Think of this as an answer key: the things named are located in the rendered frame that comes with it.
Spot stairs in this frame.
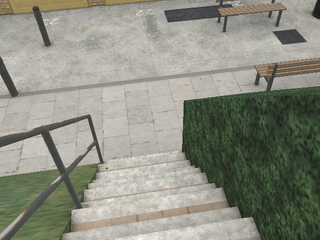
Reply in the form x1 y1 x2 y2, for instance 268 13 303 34
62 150 262 240

